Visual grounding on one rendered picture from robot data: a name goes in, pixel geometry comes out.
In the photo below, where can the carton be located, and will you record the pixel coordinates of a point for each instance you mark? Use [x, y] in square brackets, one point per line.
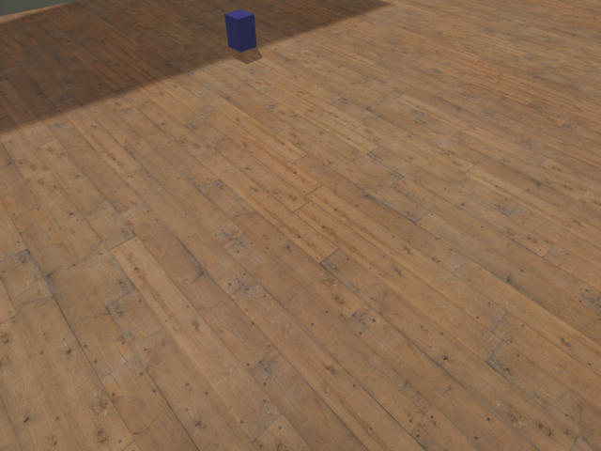
[240, 29]

